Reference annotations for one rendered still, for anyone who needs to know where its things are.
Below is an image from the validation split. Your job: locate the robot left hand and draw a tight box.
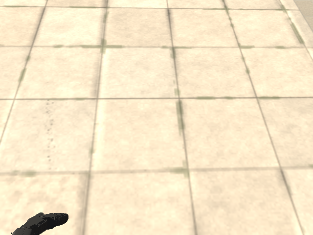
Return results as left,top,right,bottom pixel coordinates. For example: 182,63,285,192
11,212,68,235

